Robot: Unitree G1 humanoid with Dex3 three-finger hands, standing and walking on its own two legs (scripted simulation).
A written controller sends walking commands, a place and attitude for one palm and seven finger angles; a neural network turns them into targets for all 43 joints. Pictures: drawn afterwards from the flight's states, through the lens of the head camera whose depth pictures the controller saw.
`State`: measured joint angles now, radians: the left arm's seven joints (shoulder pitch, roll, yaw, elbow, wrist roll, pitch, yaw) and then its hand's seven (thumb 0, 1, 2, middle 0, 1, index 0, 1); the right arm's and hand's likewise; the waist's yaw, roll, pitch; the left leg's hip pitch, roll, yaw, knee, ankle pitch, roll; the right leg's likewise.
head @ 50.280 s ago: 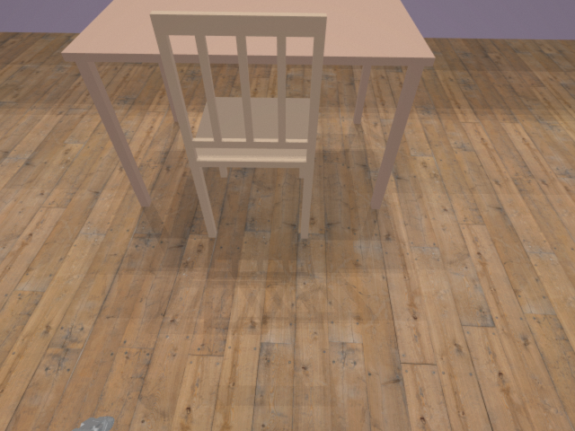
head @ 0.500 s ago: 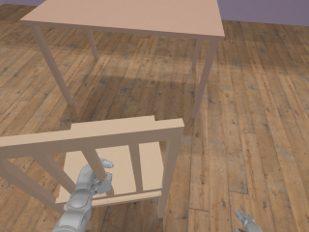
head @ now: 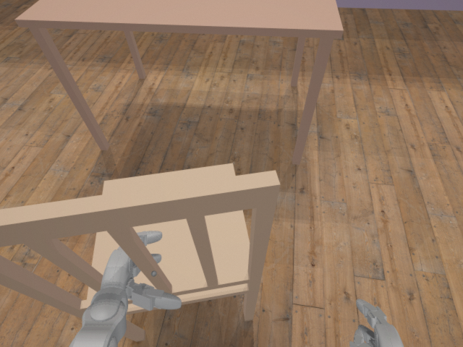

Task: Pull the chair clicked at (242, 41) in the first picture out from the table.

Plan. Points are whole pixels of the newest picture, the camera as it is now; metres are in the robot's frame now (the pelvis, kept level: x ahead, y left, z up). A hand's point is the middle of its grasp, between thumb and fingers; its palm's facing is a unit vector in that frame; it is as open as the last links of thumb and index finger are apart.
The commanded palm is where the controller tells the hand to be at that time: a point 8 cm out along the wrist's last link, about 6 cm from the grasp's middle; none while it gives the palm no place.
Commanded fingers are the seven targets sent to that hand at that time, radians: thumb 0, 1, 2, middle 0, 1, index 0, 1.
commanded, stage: open the thumb and straighten the fingers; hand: left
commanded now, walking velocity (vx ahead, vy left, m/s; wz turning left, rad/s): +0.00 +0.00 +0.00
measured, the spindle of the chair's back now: (147, 264) +0.27 +0.16 -0.04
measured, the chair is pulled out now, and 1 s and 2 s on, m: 0.68 0.68 0.68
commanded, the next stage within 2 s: draw the fingers out of the gap in 0.24 s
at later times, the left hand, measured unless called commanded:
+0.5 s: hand (147, 295) +0.22 +0.16 -0.05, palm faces +0.04 -0.98 -0.17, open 17.5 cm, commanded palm +0.20 +0.21 -0.03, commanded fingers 0.00 -0.55 0.20 0.00 0.00 0.00 0.00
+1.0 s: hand (141, 340) +0.15 +0.15 -0.05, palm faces +0.07 -0.98 -0.18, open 17.5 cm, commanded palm +0.12 +0.20 -0.03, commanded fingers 0.00 -0.55 0.20 0.00 0.00 0.00 0.00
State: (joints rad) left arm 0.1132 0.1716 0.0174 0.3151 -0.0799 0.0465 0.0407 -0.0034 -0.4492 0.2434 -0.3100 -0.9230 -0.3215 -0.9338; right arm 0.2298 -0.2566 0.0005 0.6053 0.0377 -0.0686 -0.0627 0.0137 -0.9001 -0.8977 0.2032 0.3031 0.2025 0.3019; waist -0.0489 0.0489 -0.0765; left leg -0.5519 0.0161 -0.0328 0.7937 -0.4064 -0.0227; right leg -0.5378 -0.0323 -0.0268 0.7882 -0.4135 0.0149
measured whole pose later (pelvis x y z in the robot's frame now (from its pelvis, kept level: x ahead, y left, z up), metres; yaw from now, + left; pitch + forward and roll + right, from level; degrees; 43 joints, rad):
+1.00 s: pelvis -0.01 -0.01 -0.02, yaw +2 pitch +11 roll -1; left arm 0.57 0.19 -0.03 -0.12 -0.06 0.12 0.05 -0.01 -0.54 0.20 -0.01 0.00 -0.01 0.00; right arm 0.23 -0.22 0.01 0.49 0.04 -0.09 -0.10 0.02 -0.90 -0.90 0.20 0.30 0.20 0.30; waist -0.04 0.04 -0.14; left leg -0.69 0.01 -0.08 0.97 -0.48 -0.03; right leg -0.65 -0.03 -0.07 0.94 -0.49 0.00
